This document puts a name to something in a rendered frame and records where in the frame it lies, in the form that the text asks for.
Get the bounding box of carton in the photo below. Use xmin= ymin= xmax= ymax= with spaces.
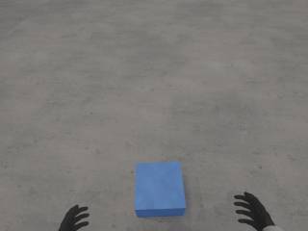
xmin=135 ymin=162 xmax=187 ymax=218

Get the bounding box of robot left hand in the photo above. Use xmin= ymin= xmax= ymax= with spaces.
xmin=58 ymin=204 xmax=90 ymax=231

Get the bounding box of robot right hand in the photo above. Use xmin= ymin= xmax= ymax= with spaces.
xmin=234 ymin=192 xmax=275 ymax=231

